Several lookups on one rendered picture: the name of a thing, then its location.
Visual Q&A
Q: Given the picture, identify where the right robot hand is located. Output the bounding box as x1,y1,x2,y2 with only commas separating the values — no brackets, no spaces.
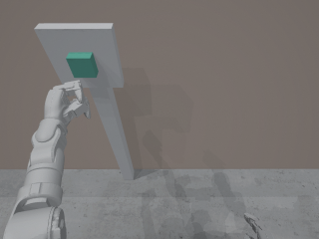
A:
244,213,275,239

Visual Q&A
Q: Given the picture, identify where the button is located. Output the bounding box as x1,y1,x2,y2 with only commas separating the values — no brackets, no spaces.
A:
66,52,99,78

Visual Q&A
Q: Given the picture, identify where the panel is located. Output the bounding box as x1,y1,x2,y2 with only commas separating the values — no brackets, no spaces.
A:
34,23,135,180

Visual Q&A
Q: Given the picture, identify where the robot left forearm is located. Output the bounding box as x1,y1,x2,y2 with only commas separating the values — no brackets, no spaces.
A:
2,119,68,239

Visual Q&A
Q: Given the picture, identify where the left robot hand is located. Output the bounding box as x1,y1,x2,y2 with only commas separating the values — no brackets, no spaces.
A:
44,80,91,127

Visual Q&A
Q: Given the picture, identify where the left robot upper arm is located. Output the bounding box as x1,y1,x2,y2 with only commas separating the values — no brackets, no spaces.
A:
5,206,67,239

